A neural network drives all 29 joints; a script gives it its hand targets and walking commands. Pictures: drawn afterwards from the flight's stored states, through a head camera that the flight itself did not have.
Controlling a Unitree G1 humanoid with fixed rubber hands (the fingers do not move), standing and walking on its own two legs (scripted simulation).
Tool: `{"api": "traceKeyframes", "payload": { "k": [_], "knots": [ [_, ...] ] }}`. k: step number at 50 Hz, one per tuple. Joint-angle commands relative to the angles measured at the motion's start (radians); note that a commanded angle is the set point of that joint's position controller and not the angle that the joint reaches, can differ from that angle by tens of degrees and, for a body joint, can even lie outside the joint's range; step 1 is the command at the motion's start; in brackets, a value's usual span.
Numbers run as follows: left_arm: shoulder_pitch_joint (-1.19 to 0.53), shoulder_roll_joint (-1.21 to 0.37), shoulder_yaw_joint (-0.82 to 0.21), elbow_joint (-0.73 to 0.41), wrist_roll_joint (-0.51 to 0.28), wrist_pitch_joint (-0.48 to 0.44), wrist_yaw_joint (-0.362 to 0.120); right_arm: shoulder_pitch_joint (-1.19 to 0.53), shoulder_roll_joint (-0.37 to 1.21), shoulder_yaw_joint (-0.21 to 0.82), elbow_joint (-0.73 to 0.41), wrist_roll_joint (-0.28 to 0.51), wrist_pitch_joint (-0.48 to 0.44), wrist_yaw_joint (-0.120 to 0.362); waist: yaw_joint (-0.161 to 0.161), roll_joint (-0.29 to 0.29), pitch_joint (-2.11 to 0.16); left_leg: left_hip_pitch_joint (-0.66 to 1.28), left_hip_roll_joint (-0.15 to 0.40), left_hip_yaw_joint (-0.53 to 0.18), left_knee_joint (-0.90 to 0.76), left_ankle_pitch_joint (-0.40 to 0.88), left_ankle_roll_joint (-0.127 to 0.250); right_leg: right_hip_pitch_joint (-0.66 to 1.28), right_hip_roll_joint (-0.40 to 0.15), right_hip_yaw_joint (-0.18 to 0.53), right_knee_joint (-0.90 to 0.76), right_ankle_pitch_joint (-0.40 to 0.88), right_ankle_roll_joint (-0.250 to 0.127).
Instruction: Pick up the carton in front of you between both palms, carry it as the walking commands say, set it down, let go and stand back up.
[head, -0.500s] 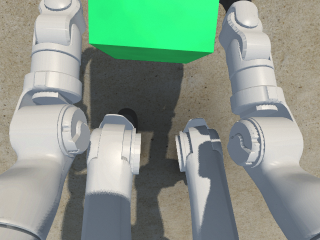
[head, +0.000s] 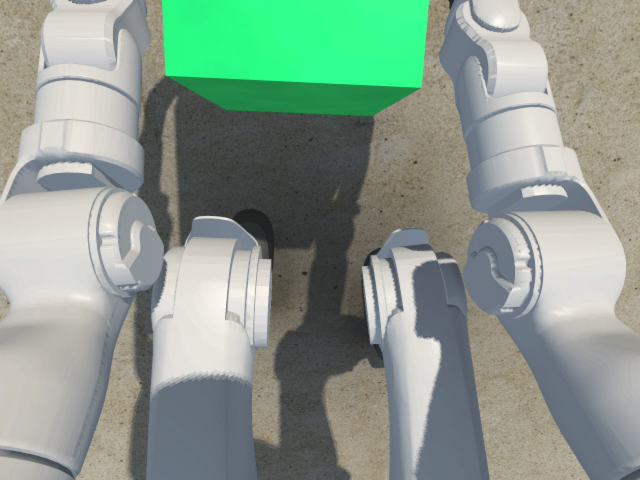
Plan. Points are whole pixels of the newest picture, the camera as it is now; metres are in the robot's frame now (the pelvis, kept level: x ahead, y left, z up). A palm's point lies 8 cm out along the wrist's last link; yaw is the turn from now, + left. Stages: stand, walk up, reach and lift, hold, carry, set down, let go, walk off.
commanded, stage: set down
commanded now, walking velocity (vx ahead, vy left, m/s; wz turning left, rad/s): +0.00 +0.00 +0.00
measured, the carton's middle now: (300, 5) +0.54 +0.08 -0.25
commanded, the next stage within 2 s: let go in 1.90 s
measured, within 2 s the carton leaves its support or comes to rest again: rests again in 0.62 s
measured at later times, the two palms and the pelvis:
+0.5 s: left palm out of the picture +0.54 +0.23 -0.17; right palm out of the picture +0.56 -0.08 -0.17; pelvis +0.00 +0.00 -0.01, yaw +0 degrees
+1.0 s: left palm out of the picture +0.55 +0.26 -0.16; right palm out of the picture +0.56 -0.12 -0.15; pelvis +0.00 +0.01 -0.01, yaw +0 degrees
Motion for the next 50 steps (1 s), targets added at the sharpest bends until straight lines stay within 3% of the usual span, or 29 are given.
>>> {"api": "traceKeyframes", "payload": {
  "k": [1,14,25,27,30,32,35,38,41,45,50],
  "knots": [
    [-0.460,-0.788,-0.255,-0.013,-0.053,-0.011,-0.243,-0.570,0.769,0.294,-0.058,0.042,-0.019,0.249,0.039,-0.036,-0.918,0.608,-0.060,0.071,-0.080,0.211,0.059,0.199,-0.028,-0.074,-0.233,0.192,-0.046],
    [-0.364,-0.675,-0.160,0.070,0.021,0.015,-0.257,-0.451,0.647,0.168,0.045,-0.058,0.011,0.271,0.014,-0.033,-0.713,0.523,-0.056,0.055,-0.087,0.094,0.066,0.153,-0.039,-0.061,-0.225,0.107,-0.062],
    [-0.259,-0.580,-0.099,0.127,0.062,0.022,-0.255,-0.334,0.559,0.118,0.092,-0.105,0.018,0.264,0.020,-0.034,-0.648,0.513,-0.052,0.058,-0.076,0.098,0.069,0.187,-0.048,-0.058,-0.207,0.121,-0.050],
    [-0.239,-0.522,-0.085,0.132,0.063,0.009,-0.241,-0.307,0.505,0.109,0.081,-0.107,0.011,0.249,0.019,-0.028,-0.664,0.538,-0.047,0.059,-0.069,0.114,0.059,0.207,-0.053,-0.065,-0.199,0.129,-0.037],
    [-0.166,-0.179,-0.001,0.124,0.065,-0.049,-0.146,-0.205,0.170,0.050,0.057,-0.119,-0.030,0.169,0.018,-0.018,-0.726,0.616,-0.030,0.064,-0.064,0.169,0.041,0.260,-0.067,-0.078,-0.196,0.167,-0.014],
    [-0.162,0.172,0.053,0.085,0.022,-0.123,-0.035,-0.160,-0.170,0.011,0.000,-0.083,-0.087,0.073,0.016,-0.009,-0.846,0.700,-0.019,0.061,-0.053,0.259,0.026,0.292,-0.083,-0.084,-0.188,0.242,0.003],
    [-0.298,0.277,-0.031,0.050,-0.116,-0.193,0.043,-0.277,-0.250,0.113,-0.037,0.066,-0.132,0.020,0.038,-0.005,-1.053,0.780,-0.002,0.038,-0.014,0.433,0.027,0.333,-0.108,-0.065,-0.151,0.397,0.018],
    [-0.369,0.322,-0.110,0.018,-0.221,-0.213,0.054,-0.348,-0.264,0.208,-0.103,0.176,-0.139,0.007,0.056,-0.001,-1.208,0.808,0.011,0.040,0.006,0.491,0.033,0.425,-0.120,-0.052,-0.120,0.468,0.009],
    [-0.364,0.324,-0.183,0.042,-0.299,-0.200,0.046,-0.346,-0.257,0.269,-0.081,0.251,-0.124,0.007,0.053,0.005,-1.260,0.838,0.019,0.047,-0.001,0.452,0.033,0.444,-0.125,-0.064,-0.124,0.424,-0.002],
    [-0.340,0.326,-0.217,0.069,-0.330,-0.171,0.036,-0.308,-0.272,0.258,-0.045,0.260,-0.101,0.002,0.025,0.032,-1.277,0.898,0.020,0.049,-0.031,0.385,0.034,0.405,-0.125,-0.084,-0.163,0.323,-0.009],
    [-0.335,0.328,-0.191,-0.008,-0.284,-0.128,0.047,-0.296,-0.279,0.201,-0.117,0.222,-0.070,-0.018,0.014,0.081,-1.410,1.012,0.003,0.070,-0.102,0.339,0.034,0.425,-0.109,-0.102,-0.238,0.260,-0.024]
  ]
}}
